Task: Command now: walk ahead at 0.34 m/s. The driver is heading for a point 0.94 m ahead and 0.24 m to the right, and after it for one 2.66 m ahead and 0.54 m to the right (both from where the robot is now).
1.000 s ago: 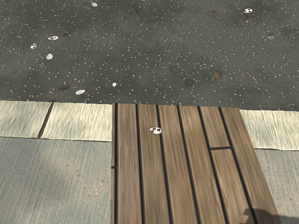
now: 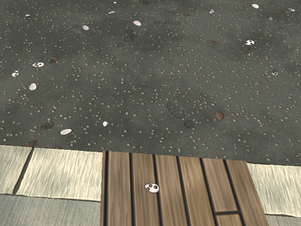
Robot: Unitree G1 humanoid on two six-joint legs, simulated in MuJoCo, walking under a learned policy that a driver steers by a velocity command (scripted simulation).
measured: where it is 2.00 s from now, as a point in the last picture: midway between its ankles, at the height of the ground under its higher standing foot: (180, 156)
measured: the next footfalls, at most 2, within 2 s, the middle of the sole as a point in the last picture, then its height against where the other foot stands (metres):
right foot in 0.42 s outside the picture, level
left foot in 0.96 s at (131, 189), level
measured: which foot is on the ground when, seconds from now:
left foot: down 0.00-0.42, up 0.44-0.94, down 0.96-1.00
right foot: up 0.00-0.40, down 0.42-0.98, up 1.00-1.00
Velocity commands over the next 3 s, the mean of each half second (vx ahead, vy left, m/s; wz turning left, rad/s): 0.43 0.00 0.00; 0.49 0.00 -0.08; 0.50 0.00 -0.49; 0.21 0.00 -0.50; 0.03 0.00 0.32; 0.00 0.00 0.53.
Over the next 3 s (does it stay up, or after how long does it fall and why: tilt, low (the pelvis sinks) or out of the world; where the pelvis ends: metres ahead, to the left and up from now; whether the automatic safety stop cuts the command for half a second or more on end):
stays up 1.06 -0.18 -0.12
